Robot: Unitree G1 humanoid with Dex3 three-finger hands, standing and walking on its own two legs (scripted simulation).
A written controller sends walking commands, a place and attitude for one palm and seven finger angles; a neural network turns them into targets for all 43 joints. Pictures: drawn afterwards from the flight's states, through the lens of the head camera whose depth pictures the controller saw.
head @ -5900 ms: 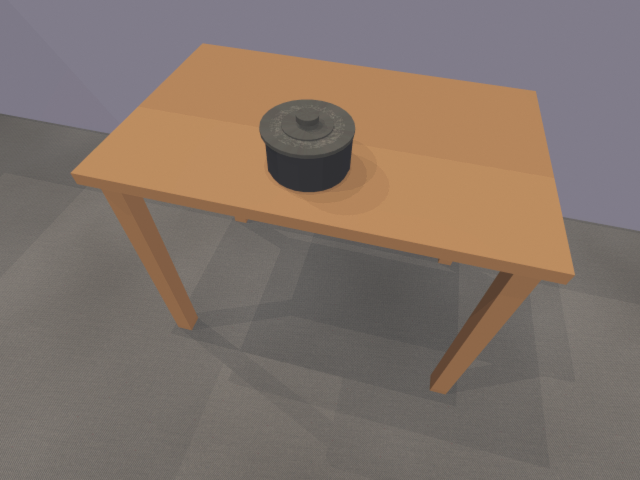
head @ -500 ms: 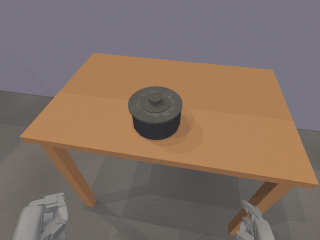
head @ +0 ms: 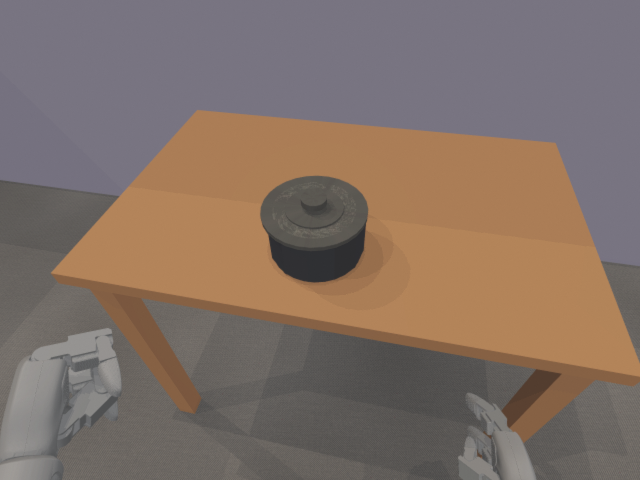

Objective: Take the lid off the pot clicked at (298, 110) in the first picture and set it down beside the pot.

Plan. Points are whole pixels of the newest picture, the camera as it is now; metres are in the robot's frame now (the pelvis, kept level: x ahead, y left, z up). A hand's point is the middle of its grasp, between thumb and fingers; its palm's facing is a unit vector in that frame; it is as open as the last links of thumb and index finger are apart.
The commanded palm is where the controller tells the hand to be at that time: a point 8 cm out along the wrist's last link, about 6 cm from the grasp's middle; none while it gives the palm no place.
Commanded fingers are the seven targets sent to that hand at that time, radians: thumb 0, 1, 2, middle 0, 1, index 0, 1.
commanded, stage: reach forward and open the fingers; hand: left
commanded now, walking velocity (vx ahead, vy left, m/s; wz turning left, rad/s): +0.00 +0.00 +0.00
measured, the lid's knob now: (313, 200) +0.53 +0.08 +0.06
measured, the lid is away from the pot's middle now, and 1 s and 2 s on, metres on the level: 0.00 0.00 0.00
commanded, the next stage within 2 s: move the open hand above the knob in 1.14 s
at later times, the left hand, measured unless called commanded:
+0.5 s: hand (106, 371) +0.19 +0.25 +0.10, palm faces -0.25 -0.02 -0.97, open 3.8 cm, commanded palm +0.18 +0.25 +0.15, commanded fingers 0.00 0.17 1.24 -1.02 -0.65 -1.02 -0.65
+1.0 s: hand (123, 314) +0.24 +0.25 +0.12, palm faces -0.18 -0.01 -0.98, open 9.6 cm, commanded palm +0.23 +0.25 +0.18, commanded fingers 0.00 -0.29 1.38 -0.82 -0.08 -0.82 -0.08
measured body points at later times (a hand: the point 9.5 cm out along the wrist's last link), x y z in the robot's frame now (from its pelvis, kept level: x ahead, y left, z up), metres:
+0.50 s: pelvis -0.01 -0.01 +0.00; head +0.00 -0.06 +0.45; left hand +0.20 +0.25 +0.15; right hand +0.21 -0.24 -0.09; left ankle -0.04 +0.09 -0.74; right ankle +0.01 -0.12 -0.74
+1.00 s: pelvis -0.03 +0.01 +0.00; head -0.03 -0.04 +0.45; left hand +0.25 +0.25 +0.18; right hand +0.16 -0.22 -0.10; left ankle -0.04 +0.09 -0.74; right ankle +0.01 -0.12 -0.74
